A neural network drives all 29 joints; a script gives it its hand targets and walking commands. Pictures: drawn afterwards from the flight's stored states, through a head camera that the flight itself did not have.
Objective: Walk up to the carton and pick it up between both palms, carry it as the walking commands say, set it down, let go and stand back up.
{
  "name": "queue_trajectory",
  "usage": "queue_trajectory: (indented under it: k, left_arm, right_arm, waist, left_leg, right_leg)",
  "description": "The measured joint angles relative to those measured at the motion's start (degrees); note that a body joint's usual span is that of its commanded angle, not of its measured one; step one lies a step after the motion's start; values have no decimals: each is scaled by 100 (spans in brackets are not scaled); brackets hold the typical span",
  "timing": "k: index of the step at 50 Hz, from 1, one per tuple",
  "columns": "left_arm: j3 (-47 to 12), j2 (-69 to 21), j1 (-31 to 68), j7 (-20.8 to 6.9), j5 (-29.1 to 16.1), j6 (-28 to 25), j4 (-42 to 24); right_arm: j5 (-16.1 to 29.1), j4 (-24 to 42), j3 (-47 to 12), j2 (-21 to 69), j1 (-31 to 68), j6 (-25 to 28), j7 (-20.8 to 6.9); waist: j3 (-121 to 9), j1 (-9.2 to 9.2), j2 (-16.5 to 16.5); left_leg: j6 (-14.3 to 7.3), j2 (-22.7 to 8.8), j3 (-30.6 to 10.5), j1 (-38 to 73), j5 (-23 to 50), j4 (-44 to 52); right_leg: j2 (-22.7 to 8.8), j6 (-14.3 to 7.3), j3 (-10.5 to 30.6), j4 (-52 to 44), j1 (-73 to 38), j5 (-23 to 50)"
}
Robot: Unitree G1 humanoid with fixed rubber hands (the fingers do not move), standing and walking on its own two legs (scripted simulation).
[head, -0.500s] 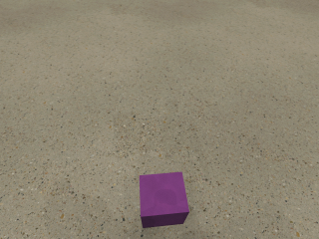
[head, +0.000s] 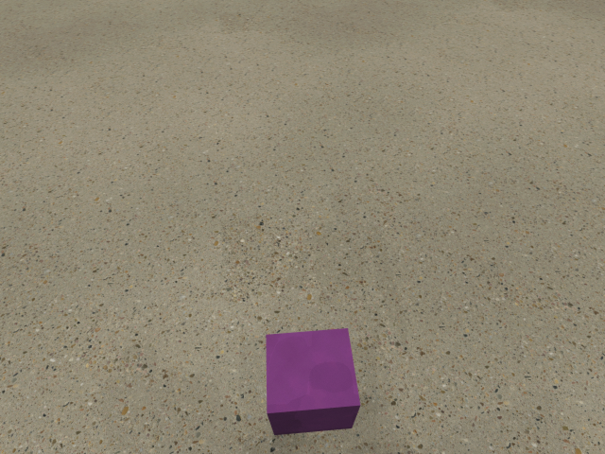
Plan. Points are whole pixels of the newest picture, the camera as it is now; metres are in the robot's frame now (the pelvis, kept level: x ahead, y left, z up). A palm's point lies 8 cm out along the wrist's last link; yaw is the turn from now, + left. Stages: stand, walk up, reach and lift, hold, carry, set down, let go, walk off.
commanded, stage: stand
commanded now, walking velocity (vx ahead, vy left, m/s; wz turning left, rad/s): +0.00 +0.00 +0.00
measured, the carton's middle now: (310, 382) +0.40 -0.01 -0.64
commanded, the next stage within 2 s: reach and lift in 0.86 s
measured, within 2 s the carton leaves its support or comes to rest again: neither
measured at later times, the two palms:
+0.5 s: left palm out of the picture +0.03 +0.22 -0.14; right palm out of the picture -0.01 -0.23 -0.13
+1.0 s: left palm out of the picture +0.07 +0.22 -0.14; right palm out of the picture +0.04 -0.24 -0.14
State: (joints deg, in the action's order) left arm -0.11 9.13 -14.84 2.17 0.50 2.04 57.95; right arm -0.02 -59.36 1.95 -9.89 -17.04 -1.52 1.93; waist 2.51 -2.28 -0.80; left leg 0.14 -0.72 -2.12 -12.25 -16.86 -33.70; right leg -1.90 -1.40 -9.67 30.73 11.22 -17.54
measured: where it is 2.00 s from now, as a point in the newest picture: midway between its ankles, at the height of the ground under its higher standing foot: outside the picture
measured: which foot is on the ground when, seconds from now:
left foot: down 0.00-1.00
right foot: down 0.00-1.00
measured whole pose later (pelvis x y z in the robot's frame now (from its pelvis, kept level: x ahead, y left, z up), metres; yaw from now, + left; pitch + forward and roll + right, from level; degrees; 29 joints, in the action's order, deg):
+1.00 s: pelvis -0.02 +0.00 -0.01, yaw +0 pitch +2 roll -1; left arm -0.1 10.1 -10.3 1.6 -2.2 14.0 46.0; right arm 0.0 -47.8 1.9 -9.8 -11.0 -13.8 2.0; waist 1.6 -2.3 -0.8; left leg 0.3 -0.4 -2.0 -21.3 -20.8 -39.7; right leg -2.6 -1.2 -9.3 37.7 20.9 -19.0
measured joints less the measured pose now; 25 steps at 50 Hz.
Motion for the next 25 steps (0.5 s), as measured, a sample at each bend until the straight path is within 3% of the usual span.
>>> queue_trajectory:
  k: [8, 25]
  left_arm:
    - [0, 1, 0, -48, 11, 108, -3]
    - [0, 1, 0, -29, 4, 18, -2]
  right_arm:
    - [0, -2, 0, 10, 10, 159, 0]
    - [0, -3, 0, 10, 10, 189, 4]
  waist:
    - [-1, 3, 17]
    - [0, 2, 7]
  left_leg:
    - [-104, 39, 15, 34, -161, 216]
    - [-16, 33, 8, 134, -18, 453]
  right_leg:
    - [-10, 12, 0, -380, -95, 181]
    - [-10, 24, -1, -414, -100, 246]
